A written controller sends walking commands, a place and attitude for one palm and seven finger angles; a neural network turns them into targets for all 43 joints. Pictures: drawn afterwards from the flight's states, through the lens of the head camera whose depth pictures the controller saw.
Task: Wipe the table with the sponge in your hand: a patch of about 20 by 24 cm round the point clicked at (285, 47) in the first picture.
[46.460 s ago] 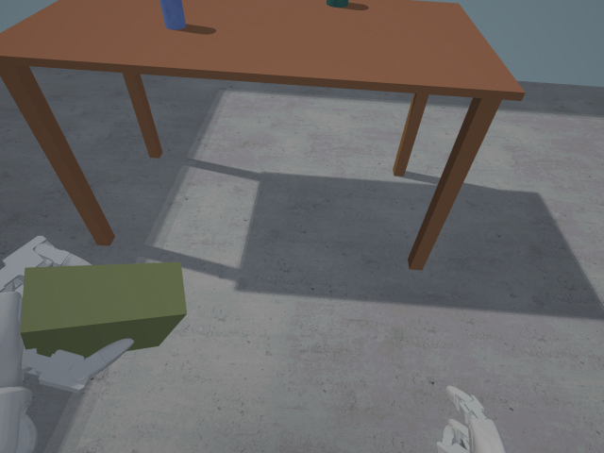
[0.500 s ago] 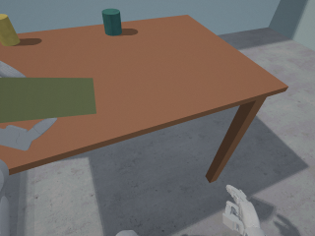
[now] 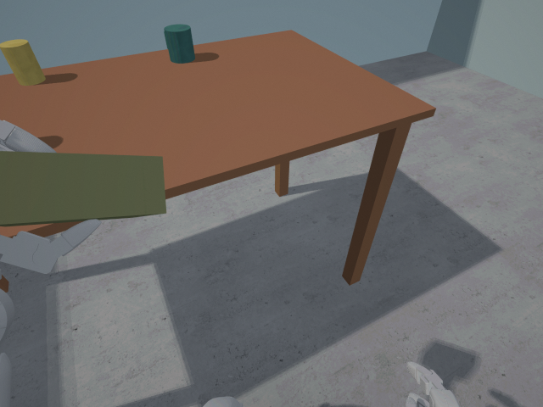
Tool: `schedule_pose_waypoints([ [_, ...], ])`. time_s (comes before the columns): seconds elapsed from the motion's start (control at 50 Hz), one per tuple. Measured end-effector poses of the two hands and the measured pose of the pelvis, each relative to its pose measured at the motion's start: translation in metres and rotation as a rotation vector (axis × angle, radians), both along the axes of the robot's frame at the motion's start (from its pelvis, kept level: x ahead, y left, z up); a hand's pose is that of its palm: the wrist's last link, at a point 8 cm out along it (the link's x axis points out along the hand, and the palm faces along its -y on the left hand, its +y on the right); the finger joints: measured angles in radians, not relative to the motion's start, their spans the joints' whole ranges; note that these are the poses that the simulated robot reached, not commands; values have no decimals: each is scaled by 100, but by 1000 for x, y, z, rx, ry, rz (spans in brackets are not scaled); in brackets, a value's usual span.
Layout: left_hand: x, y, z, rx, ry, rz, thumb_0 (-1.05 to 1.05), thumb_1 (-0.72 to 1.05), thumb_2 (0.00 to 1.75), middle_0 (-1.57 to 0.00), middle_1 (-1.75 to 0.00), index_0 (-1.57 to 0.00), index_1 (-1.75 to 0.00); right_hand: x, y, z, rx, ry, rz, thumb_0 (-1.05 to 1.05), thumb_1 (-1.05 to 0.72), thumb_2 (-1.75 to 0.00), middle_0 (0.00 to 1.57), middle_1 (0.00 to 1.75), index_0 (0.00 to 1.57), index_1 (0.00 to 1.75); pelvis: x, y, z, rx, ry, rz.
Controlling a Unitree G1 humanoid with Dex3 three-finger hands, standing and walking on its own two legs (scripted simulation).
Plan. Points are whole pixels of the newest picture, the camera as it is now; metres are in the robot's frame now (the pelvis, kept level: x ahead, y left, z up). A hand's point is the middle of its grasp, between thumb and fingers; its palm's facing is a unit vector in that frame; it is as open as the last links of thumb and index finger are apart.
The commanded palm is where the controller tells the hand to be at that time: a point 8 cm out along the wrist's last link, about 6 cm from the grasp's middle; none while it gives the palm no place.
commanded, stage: stop stepping back and stand still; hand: left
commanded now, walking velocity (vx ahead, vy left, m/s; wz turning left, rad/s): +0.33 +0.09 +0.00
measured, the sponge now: (103, 192) +0.26 +0.18 +0.26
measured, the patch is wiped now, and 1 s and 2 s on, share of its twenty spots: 0.95 0.95 0.95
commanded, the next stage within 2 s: stand and wait in 0.62 s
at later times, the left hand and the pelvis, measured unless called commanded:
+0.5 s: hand (48, 274) +0.16 +0.18 +0.27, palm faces +0.40 -0.86 -0.33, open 9.8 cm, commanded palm +0.09 +0.24 +0.29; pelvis -0.07 -0.04 +0.01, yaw -1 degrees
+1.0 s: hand (52, 243) +0.20 +0.20 +0.25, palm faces +0.42 -0.83 -0.36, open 9.8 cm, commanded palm +0.14 +0.26 +0.29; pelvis -0.03 -0.02 +0.02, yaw -1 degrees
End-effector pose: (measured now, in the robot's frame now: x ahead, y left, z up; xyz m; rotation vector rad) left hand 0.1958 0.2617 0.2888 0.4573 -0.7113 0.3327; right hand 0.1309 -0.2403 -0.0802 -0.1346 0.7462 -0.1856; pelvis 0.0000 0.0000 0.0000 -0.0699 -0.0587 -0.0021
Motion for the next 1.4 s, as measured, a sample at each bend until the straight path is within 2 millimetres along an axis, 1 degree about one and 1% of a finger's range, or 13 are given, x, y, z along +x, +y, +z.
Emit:
schedule_pose_waypoints([
  [0.08, -26, -13, -17, 31, 79, -102, -1, -52, 108, -75, -138, -80, -136, -23, -11, 17, -26, 9, -61, 1, -90, -90, 21, 30, 20, 30, -17, -3, 5, 29, 37, -33],
  [0.16, -53, -6, -22, 89, 21, -89, -1, -52, 108, -76, -137, -80, -136, -35, -19, 24, -113, -48, -62, 1, -90, -90, 21, 30, 20, 30, -39, -1, -10, 25, 80, -67],
  [0.32, -68, 5, 14, -30, -94, 58, -1, -52, 108, -76, -137, -80, -135, -70, -8, 25, -28, -62, -12, 1, -90, -90, 20, 30, 20, 29, -58, -19, 10, 59, 55, -57],
  [0.38, -67, -6, 16, -51, -65, 71, -1, -52, 108, -76, -137, -80, -136, -76, -8, 16, 3, -46, 15, 1, -90, -90, 20, 30, 20, 30, -60, -28, 12, 44, 51, -37],
  [0.46, -71, -31, -4, -8, 35, 22, -1, -52, 108, -75, -138, -80, -136, -76, -21, -3, 6, 14, 41, 1, -90, -90, 21, 30, 20, 30, -70, -35, 3, 25, 40, -16],
  [0.54, -81, -45, -16, 19, 144, -25, -1, -52, 108, -75, -138, -80, -136, -77, -34, 7, -11, 66, 5, 1, -90, -90, 21, 30, 20, 30, -71, -37, 14, 55, 54, -26],
  [0.66, -93, -42, -2, 105, 66, -1, -1, -52, 108, -76, -137, -80, -135, -60, -48, 20, -108, 2, -11, 1, -90, -90, 21, 30, 20, 30, -66, -33, 9, 68, 62, -24],
  [0.78, -74, -26, 16, 61, -24, 125, -1, -52, 108, -76, -137, -80, -135, -33, -41, 14, -50, -37, 22, 1, -90, -90, 20, 30, 20, 29, -51, -39, 9, 65, 42, 1],
  [0.88, -49, -13, 0, -25, 64, 127, -1, -52, 108, -75, -138, -80, -136, -16, -29, 20, -11, -19, 40, 1, -90, -90, 20, 30, 20, 29, -38, -36, 18, 62, 50, 6],
  [1.0, -34, -16, -27, -7, 185, 51, -1, -52, 108, -75, -138, -80, -136, 3, -17, 28, -45, -26, 45, 1, -90, -90, 21, 30, 20, 30, -26, -23, 18, 57, 70, -10],
  [1.16, -33, -12, -1, 101, 93, 50, -1, -52, 108, -76, -137, -80, -136, 26, 1, 34, -36, -27, 87, 1, -90, -90, 20, 30, 20, 30, -19, -18, 21, 52, 71, -22],
  [1.26, -28, 0, 6, 67, 65, 87, -1, -52, 108, -76, -137, -80, -136, 31, 7, 37, -11, -50, 83, 1, -90, -90, 21, 30, 20, 30, -20, -15, 22, 44, 63, -23],
  [1.4, -33, 2, -17, 0, 175, 67, -1, -52, 108, -75, -138, -80, -136, 16, 4, 42, -20, -56, 59, 1, -90, -90, 21, 30, 20, 30, -28, -11, 24, 46, 61, -30],
])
